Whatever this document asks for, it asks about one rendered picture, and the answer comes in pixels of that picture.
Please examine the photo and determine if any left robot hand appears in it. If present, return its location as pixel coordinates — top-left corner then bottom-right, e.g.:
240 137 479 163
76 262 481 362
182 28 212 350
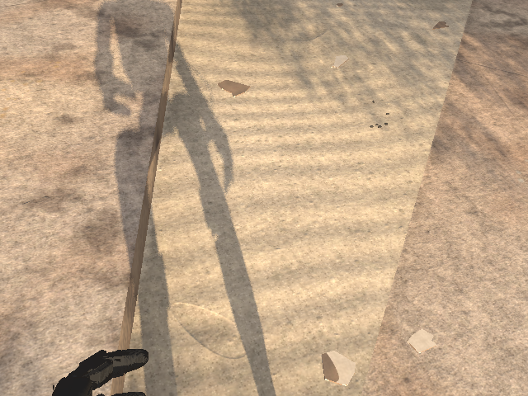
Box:
52 349 149 396

